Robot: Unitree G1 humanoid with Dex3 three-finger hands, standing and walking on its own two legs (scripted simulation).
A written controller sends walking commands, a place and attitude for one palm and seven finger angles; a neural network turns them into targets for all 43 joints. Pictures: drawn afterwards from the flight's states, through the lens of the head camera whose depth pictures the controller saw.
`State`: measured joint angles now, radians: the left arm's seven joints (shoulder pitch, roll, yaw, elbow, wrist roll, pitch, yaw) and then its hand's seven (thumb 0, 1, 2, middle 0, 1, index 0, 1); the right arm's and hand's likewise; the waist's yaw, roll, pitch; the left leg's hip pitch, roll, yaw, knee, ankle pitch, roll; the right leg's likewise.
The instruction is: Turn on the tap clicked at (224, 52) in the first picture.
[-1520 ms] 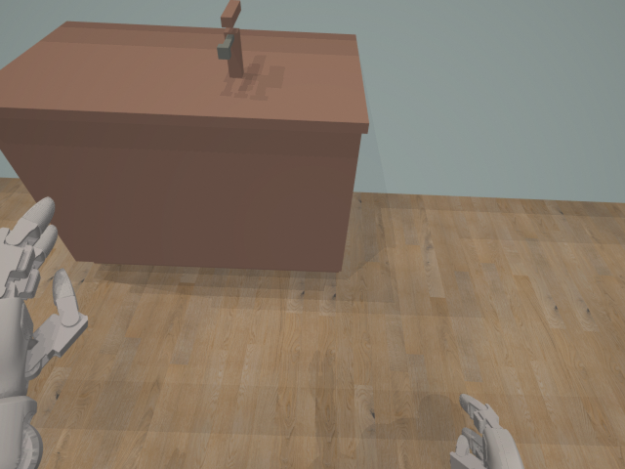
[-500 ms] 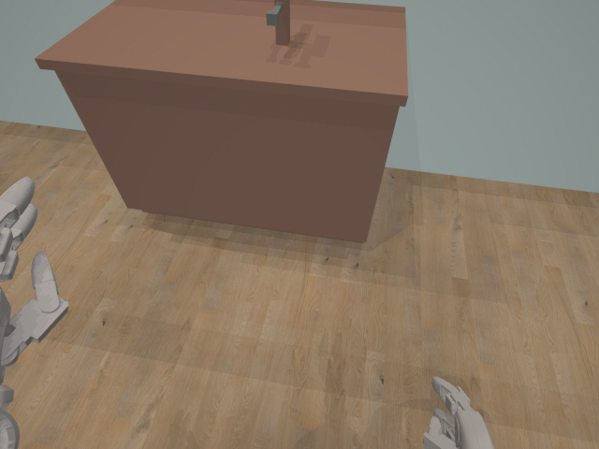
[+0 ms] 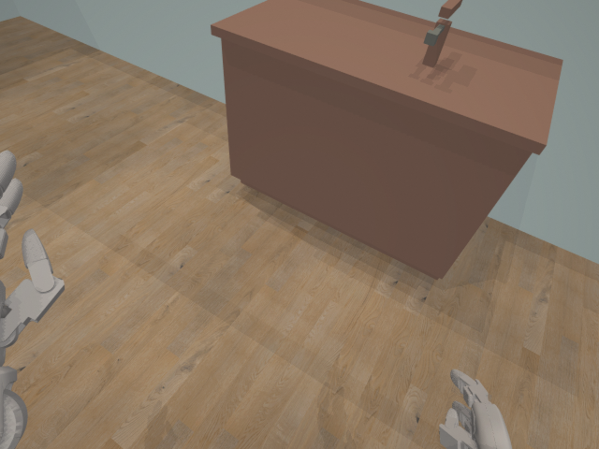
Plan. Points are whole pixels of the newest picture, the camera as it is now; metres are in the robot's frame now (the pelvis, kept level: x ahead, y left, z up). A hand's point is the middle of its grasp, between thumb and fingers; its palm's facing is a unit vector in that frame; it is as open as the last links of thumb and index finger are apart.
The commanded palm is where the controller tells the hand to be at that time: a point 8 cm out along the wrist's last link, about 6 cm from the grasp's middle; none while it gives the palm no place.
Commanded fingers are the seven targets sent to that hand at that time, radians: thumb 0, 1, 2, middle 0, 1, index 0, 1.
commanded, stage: walk to a spot facing it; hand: left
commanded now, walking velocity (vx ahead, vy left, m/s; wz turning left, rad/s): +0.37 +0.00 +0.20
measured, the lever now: (431, 38) +1.08 -0.26 +0.11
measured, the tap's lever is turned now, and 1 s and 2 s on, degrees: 0 0 0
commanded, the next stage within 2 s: turn to face it in 0.84 s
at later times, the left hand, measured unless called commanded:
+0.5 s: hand (136, 214) +0.30 +0.21 +0.18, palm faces +0.47 -0.77 -0.43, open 7.4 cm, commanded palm +0.22 +0.26 +0.19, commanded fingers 0.00 0.90 0.90 -0.20 -0.30 -0.20 -0.30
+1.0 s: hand (92, 130) +0.40 +0.29 +0.21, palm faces +0.63 -0.66 -0.41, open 7.4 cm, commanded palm +0.31 +0.32 +0.19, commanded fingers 0.00 0.90 0.90 -0.20 -0.30 -0.20 -0.30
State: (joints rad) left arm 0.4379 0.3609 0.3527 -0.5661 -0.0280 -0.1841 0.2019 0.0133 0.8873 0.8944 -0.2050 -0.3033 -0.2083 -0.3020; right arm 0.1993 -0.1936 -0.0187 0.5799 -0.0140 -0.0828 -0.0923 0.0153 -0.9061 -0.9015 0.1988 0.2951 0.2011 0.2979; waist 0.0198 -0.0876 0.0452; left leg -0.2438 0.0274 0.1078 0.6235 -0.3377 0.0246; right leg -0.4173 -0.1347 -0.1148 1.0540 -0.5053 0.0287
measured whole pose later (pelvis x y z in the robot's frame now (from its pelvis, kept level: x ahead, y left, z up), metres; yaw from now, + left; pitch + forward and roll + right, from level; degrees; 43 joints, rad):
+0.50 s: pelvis +0.11 -0.04 +0.00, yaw +9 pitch -1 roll +0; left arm 0.41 0.34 0.31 -0.47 -0.01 -0.21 0.13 0.01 0.89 0.89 -0.21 -0.30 -0.21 -0.30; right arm 0.19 -0.23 -0.02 0.69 0.00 -0.05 -0.06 0.02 -0.90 -0.90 0.20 0.30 0.21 0.30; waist -0.02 0.04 0.06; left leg -0.47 0.02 0.01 1.27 -0.41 -0.01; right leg -0.28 -0.06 -0.21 0.62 -0.31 -0.06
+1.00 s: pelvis +0.25 +0.00 +0.00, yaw +19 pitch -2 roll +0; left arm 0.39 0.43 0.40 -0.60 -0.03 -0.21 0.15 0.02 0.89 0.89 -0.21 -0.30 -0.21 -0.30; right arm 0.14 -0.09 0.02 0.58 0.01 -0.07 -0.03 0.01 -0.91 -0.90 0.20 0.30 0.20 0.30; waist -0.03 -0.04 0.10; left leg -0.37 0.04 0.11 0.62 -0.22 0.04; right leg -0.53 -0.10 -0.06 1.25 -0.48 0.05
